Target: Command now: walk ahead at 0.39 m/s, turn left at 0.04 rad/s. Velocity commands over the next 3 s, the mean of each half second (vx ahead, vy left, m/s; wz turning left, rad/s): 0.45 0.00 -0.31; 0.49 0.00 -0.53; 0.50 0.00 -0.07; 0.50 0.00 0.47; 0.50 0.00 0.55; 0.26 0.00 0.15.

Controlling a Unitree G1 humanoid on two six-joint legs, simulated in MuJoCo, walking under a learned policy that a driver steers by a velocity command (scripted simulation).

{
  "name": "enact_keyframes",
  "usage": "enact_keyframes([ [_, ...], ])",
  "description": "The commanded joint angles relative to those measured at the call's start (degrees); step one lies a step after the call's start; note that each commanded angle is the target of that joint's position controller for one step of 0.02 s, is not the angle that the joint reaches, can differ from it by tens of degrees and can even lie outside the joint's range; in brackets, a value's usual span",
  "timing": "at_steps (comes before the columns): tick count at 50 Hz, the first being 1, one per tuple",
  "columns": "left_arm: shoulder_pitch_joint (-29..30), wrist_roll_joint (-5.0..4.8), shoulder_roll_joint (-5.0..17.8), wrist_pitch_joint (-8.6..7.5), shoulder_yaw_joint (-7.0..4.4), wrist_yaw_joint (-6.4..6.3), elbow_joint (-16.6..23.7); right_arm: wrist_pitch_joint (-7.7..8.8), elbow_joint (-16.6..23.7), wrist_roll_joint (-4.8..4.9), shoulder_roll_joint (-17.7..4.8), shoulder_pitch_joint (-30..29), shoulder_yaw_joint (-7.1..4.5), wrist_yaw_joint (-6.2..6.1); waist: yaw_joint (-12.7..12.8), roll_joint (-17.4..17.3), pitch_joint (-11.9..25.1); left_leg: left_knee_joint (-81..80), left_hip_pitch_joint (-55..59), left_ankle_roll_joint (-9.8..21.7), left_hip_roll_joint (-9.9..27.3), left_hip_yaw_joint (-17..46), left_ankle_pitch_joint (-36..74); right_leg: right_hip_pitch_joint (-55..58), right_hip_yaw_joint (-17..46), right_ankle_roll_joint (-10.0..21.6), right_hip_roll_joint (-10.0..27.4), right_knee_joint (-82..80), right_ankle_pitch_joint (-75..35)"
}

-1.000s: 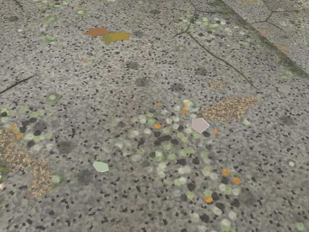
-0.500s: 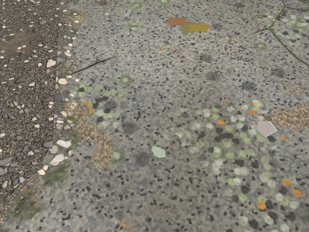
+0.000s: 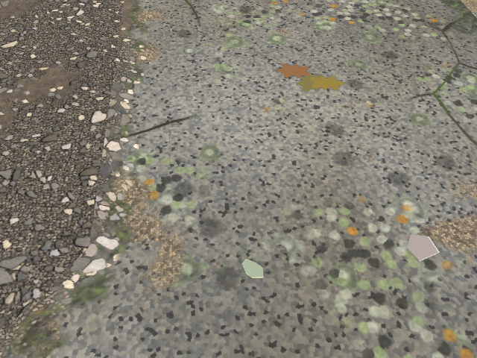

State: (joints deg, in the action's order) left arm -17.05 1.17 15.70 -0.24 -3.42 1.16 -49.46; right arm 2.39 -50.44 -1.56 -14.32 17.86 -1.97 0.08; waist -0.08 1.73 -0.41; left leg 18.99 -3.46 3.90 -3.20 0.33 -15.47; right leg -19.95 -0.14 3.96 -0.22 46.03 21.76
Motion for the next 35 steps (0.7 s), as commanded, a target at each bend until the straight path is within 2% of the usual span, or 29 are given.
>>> enact_keyframes([
  [1, 6.93, 0.7, 6.05, -1.95, -1.25, 1.34, 5.36, 1.58, 1.01, 0.28, -7.67, 2.55, -1.52, -0.05, -1.49, -7.97, -7.67, -15.19, 8.71, 7.65, 16.36, 18.24, -7.76, -23.56, 0.39, -0.74, 3.99, 8.73, -4.77],
  [3, 7.42, 0.87, 4.54, -1.63, -0.82, 1.84, 5.18, 2.33, -0.16, 0.25, -7.13, 4.01, -1.34, 0.07, -1.35, -7.35, -6.1, -14.34, 8.48, 7.01, 14.56, 11.43, 5.19, -23.68, -0.37, -1.6, 3.79, 11.22, -8.27],
  [7, 13.62, 0.48, 2.98, -1.34, -0.02, 2.34, 7.82, 2.89, -2.23, 0.08, -6.29, 6.37, -0.82, 0.16, -2.27, -7.05, -7.84, -14.21, 4.93, 6.16, 13.66, 2.62, 19.47, -23.47, -0.03, -2.45, 2.16, 6.51, -13.66],
  [9, 16.19, 0.52, 2.22, -1.31, 0.58, 2.69, 9.1, 3.14, -2.59, 0.13, -6.33, 5.82, -0.63, 0.02, -2.31, -7.26, -8.31, -14.47, 3.5, 5.5, 13.64, -0.56, 22.97, -20.17, -1.71, -1.86, 2.12, 0.2, -17.0],
  [12, 18.98, 0.87, 1.66, -1.25, 1.21, 2.78, 10.9, 3.37, -3.95, 0.31, -7.22, 6.97, -0.49, -0.5, -2.69, -6.56, -8.48, -13.41, 5.63, 4.78, 15.61, -3.27, 32.86, -14.98, -5.62, 0.99, 1.16, -7.52, -17.19],
  [14, 15.41, 0.9, 2.64, -1.3, 0.83, 2.23, 10.25, 3.26, -4.38, 0.1, -8.85, 6.47, -0.68, -0.96, -0.54, -7.74, -5.07, -4.94, 9.23, 3.43, 16.18, -5.9, 54.32, -8.83, -8.01, 3.45, -1.98, -9.61, -13.84],
  [15, 10.43, 0.95, 3.88, -1.46, 0.28, 1.97, 8.88, 2.82, -4.39, -0.25, -9.83, 6.07, -0.91, -1.26, 1.81, -8.45, -1.56, 3.52, 10.76, 2.71, 16.23, -7.07, 62.83, -4.12, -8.58, 4.54, -3.91, -10.03, -11.2],
  [16, 2.46, 0.95, 5.37, -1.79, -0.5, 1.71, 6.4, 2.2, -4.19, -0.4, -10.74, 5.74, -1.2, -1.48, 4.99, -8.61, 3.21, 14.68, 9.46, 2.08, 16.07, -7.83, 64.37, 4.52, -8.52, 5.69, -5.85, -12.57, -10.17],
  [17, -5.67, 1.54, 7.65, -2.11, -1.62, 1.13, 3.74, 2.02, -3.63, -0.19, -10.93, 5.68, -1.16, -1.55, 8.56, -6.63, 7.68, 28.44, 1.12, 1.16, 14.71, -9.09, 54.84, 17.63, -5.11, 7.48, -4.82, -15.41, -9.87],
  [18, -10.69, 2.15, 14.22, -1.97, -3.55, 0.2, 3.49, 2.45, -0.63, 1.01, -6.14, 7.54, 0.0, -0.77, 8.31, 4.53, 14.4, 50.9, -17.65, -1.03, 8.56, -10.04, 24.71, 33.8, 18.88, 13.95, 10.83, -17.93, -0.37],
  [19, -8.17, 0.35, 15.53, -1.59, -3.84, 0.54, 3.99, 3.14, 1.23, 0.97, -6.46, 6.77, -0.49, -0.12, 5.44, 9.27, 19.32, 64.58, -30.85, -1.74, -0.87, -1.16, -12.63, 38.55, 46.76, 19.34, 20.55, -28.28, -4.35],
  [20, -4.65, -0.97, 14.51, -1.4, -3.92, 0.5, 3.75, 3.55, 2.76, 0.32, -8.45, 1.19, -0.89, 0.18, 5.08, 3.49, 12.53, 65.38, -35.41, -1.03, 3.29, 4.63, -7.62, 33.11, 39.78, 17.89, 18.23, -29.51, -4.27],
  [21, -1.92, -0.94, 11.28, -1.45, -3.14, 0.2, 3.89, 4.2, 3.64, 0.56, -7.79, -0.79, -0.46, 0.4, 3.61, -0.12, 5.38, 61.16, -35.54, -0.9, 5.98, 3.52, -2.86, 24.34, 31.95, 16.36, 16.97, -30.67, -8.13],
  [22, -0.02, -0.77, 8.72, -1.62, -2.45, 0.04, 3.88, 4.22, 3.54, 0.28, -7.02, -1.13, -0.39, 0.36, 1.55, -3.27, 1.08, 55.77, -33.07, -1.1, 7.95, 3.11, -1.42, 17.05, 26.73, 14.27, 14.11, -32.01, -13.33],
  [23, 1.31, -0.86, 7.55, -1.89, -2.0, -0.19, 3.77, 3.32, 3.86, -0.57, -6.66, -0.86, -0.32, 0.32, -0.4, -3.02, -0.69, 52.33, -30.08, -1.9, 8.99, 3.2, -1.68, 11.79, 23.01, 13.07, 11.39, -32.84, -17.59],
  [25, 1.53, -0.96, 7.03, -2.76, -1.71, -0.21, 3.84, 1.17, 3.88, -1.59, -5.56, 0.74, -0.09, 0.66, -2.02, -1.62, 0.0, 48.28, -26.51, -3.49, 9.43, 2.39, -2.05, 7.45, 18.66, 12.82, 8.75, -34.09, -22.61],
  [27, -0.09, -1.21, 7.99, -3.38, -1.96, -0.21, 3.39, 0.07, 5.19, -1.69, -5.04, -1.43, -0.06, 0.85, -1.87, -1.04, -0.57, 43.89, -28.11, -5.01, 9.61, 1.16, 0.63, 6.02, 16.6, 12.76, 7.12, -35.34, -22.66],
  [30, -3.78, -1.34, 8.54, -3.32, -2.14, -0.42, 2.85, -0.28, 8.47, -1.51, -5.39, -9.79, -0.2, 0.99, 0.66, -0.16, -3.13, 35.22, -34.08, -6.93, 9.73, 0.32, 8.3, 7.74, 17.03, 11.1, 5.82, -36.78, -21.34],
  [35, -9.79, -1.26, 8.79, -2.96, -2.34, -1.02, 2.02, 0.04, 11.83, -1.01, -5.15, -18.78, 0.17, 1.57, 4.57, 0.95, -2.12, 24.51, -37.39, -7.29, 7.15, 0.31, 15.93, 16.42, 18.28, 8.28, 5.14, -33.03, -29.73],
])
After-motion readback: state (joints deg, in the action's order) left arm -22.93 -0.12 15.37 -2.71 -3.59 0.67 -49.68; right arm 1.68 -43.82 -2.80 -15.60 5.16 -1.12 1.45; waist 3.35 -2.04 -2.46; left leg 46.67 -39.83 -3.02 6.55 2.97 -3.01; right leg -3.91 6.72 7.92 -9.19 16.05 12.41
